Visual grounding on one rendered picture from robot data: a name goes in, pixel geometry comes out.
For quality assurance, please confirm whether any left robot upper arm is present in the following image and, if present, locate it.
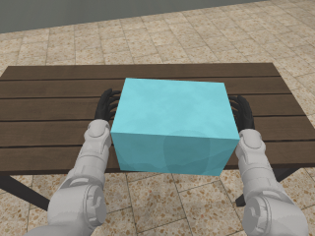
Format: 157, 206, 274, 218
23, 184, 107, 236

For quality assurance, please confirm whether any right robot upper arm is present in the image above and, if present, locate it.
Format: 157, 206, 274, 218
241, 195, 308, 236

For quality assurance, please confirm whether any robot right forearm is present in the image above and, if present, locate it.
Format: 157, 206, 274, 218
235, 129, 309, 236

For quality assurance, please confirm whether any robot left hand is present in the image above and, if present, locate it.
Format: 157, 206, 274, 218
94, 88, 121, 123

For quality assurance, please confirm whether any carton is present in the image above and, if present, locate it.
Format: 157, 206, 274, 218
110, 78, 240, 176

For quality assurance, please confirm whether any table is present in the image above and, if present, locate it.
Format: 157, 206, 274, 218
0, 62, 315, 211

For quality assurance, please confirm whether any robot left forearm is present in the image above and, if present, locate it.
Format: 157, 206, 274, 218
47, 119, 111, 224

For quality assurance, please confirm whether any robot right hand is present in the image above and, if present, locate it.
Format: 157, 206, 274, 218
228, 95, 255, 133

